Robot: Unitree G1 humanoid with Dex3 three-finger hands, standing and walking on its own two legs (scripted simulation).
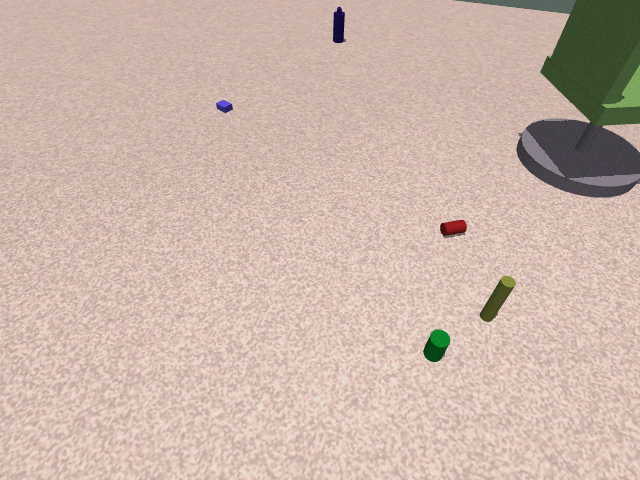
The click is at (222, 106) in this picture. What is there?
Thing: small box
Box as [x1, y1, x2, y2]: [216, 100, 232, 112]
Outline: 216,103 217,108 224,112 232,109 231,104 224,100
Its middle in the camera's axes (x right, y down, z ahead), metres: -0.61 -0.82 +2.36
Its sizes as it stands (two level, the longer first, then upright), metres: 0.077 0.059 0.036
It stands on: the floor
